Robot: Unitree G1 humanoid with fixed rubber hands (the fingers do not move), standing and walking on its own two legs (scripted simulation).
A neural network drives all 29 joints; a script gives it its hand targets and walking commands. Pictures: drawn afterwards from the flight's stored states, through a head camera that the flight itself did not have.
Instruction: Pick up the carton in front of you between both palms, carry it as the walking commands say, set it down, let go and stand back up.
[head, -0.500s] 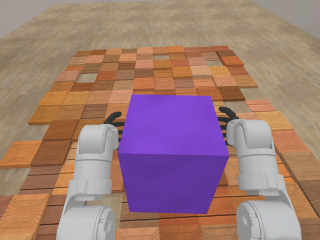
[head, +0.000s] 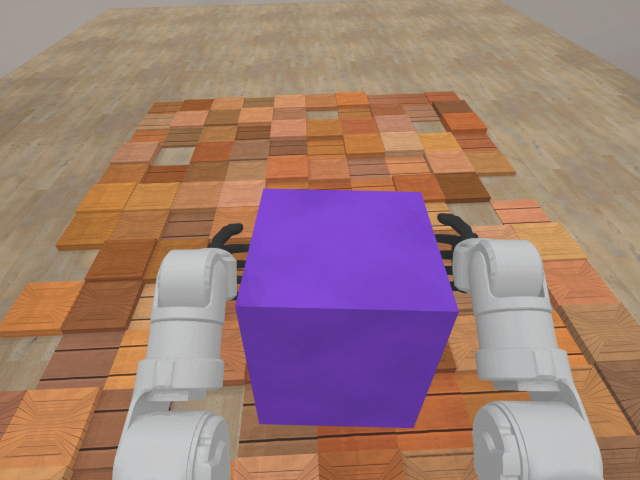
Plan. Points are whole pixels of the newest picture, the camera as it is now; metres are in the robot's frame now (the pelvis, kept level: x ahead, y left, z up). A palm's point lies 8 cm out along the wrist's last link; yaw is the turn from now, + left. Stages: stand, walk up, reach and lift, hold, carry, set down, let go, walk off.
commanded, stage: carry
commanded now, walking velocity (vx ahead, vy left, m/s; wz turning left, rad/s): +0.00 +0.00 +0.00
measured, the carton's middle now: (339, 309) +0.34 +0.00 +0.05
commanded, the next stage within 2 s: none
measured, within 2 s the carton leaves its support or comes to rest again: neither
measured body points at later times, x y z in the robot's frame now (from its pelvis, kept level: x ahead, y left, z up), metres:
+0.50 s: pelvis +0.00 +0.00 +0.00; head -0.02 +0.00 +0.45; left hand +0.36 +0.15 +0.12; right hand +0.36 -0.15 +0.13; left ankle +0.02 +0.08 -0.74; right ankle +0.00 -0.10 -0.72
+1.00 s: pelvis +0.10 -0.02 +0.00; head +0.10 -0.02 +0.45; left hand +0.45 +0.14 +0.11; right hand +0.47 -0.16 +0.12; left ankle +0.13 +0.09 -0.65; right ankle +0.00 -0.10 -0.72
